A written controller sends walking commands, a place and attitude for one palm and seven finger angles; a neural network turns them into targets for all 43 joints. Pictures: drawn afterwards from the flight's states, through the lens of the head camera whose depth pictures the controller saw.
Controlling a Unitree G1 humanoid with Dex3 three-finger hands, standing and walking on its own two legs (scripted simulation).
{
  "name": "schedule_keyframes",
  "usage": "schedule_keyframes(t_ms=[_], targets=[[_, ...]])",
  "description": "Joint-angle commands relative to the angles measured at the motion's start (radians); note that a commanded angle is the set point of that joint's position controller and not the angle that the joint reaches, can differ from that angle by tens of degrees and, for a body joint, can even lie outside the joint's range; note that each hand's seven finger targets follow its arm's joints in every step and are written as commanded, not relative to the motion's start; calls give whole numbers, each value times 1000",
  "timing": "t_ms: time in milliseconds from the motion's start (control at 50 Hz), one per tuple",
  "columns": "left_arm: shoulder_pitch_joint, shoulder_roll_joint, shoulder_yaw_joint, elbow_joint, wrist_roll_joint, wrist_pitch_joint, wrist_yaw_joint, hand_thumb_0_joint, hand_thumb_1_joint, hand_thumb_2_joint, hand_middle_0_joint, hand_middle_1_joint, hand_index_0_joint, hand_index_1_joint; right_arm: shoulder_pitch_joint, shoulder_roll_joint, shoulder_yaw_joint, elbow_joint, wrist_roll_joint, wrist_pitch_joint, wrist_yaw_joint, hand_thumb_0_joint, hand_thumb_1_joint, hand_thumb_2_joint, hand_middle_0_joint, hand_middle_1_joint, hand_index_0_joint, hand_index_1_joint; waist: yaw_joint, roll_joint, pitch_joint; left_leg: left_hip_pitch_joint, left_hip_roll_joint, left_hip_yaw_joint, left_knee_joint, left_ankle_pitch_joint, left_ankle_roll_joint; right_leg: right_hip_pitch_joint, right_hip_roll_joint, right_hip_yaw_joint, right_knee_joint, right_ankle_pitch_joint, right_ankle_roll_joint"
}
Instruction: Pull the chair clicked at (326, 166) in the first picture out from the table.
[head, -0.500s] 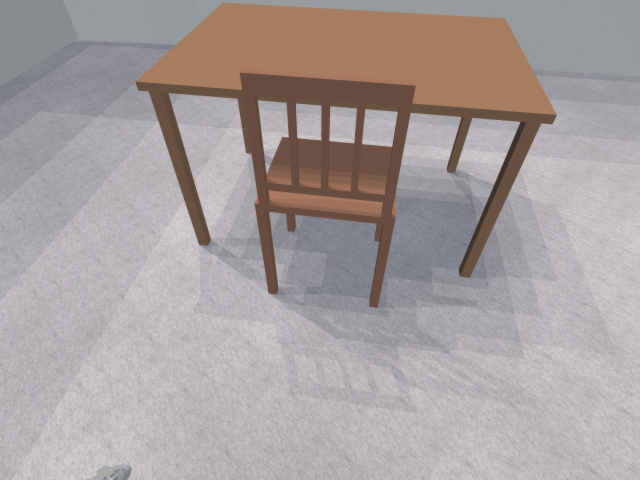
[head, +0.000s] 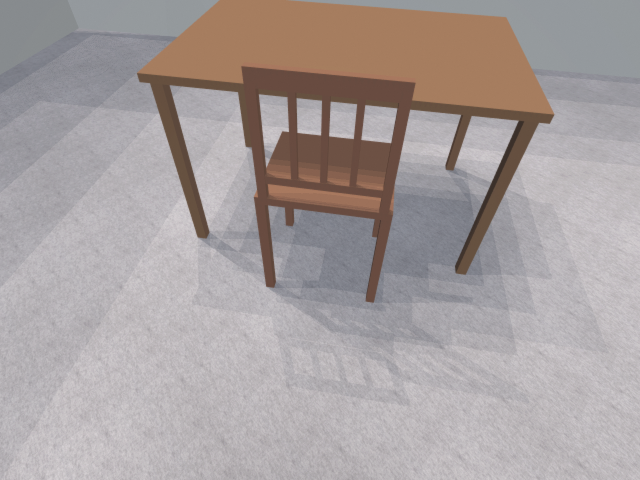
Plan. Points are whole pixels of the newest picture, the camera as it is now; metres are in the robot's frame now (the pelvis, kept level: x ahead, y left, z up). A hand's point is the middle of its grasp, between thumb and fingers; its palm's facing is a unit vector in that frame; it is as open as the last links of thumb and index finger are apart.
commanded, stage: stand and wait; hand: left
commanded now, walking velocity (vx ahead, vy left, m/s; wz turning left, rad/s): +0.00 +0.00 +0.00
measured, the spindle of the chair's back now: (324, 141) +0.93 +0.04 -0.09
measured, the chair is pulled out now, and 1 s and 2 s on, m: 0.00 0.00 0.00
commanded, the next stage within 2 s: look at it before walking up in 0.32 s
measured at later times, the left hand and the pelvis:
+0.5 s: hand out of the picture +0.08 +0.25 -0.15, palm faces -0.02 -0.94 -0.34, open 7.4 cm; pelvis +0.01 +0.00 +0.00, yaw +0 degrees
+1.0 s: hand out of the picture +0.09 +0.25 -0.15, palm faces -0.02 -0.94 -0.34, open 7.4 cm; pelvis +0.02 +0.00 +0.00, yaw +0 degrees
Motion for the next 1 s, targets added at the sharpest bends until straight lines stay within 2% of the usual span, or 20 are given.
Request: schedule_keyframes(t_ms=[0, 160, 340, 460, 680, 800, 980], targets=[[-63, 208, 43, -69, -3, -24, 14, 0, 900, 900, -200, -300, -200, -300, -61, -200, -40, -64, 6, -26, -13, 0, -900, -900, 200, 300, 200, 300, 0, 15, -40, -2, 101, -98, -83, 38, 38, -5, -112, 113, -97, -4, -34], [-56, 210, 41, -50, -3, -24, 15, 0, 900, 900, -200, -300, -200, -300, -53, -206, -38, -42, 7, -28, -14, 0, -900, -900, 200, 300, 200, 300, 1, 9, -48, 11, 107, -98, -96, 57, 37, 9, -117, 111, -98, 31, -33], [-65, 213, 41, -49, -2, -24, 16, 0, 900, 900, -200, -300, -200, -300, -57, -207, -37, -35, 7, -27, -13, 0, -900, -900, 200, 300, 200, 300, 1, 9, -19, 3, 106, -101, -108, 52, 36, 2, -114, 113, -108, 28, -31], [-69, 213, 43, -51, -2, -26, 16, 0, 900, 900, -200, -300, -200, -300, -60, -206, -39, -38, 7, -29, -13, 0, -900, -900, 200, 300, 200, 300, 2, 1, -47, 25, 109, -100, -104, 92, 36, 18, -116, 107, -103, 70, -30], [-69, 217, 44, -51, -1, -27, 16, 0, 900, 900, -200, -300, -200, -300, -76, -206, -38, -39, 8, -27, -15, 0, -900, -900, 200, 300, 200, 300, 3, 12, -47, 44, 109, -94, -102, 117, 34, 24, -118, 108, -110, 106, -31], [-71, 218, 45, -51, -3, -30, 17, 0, 900, 900, -200, -300, -200, -300, -75, -207, -36, -38, 9, -29, -16, 0, -900, -900, 200, 300, 200, 300, 0, 11, -78, 61, 114, -89, -95, 176, 32, 58, -123, 100, -98, 187, -32], [-67, 217, 45, -45, -3, -28, 18, 0, 900, 900, -200, -300, -200, -300, -80, -207, -35, -36, 9, -27, -18, 0, -900, -900, 200, 300, 200, 300, 3, 18, -59, 70, 115, -87, -105, 172, 31, 54, -121, 101, -110, 183, -31]])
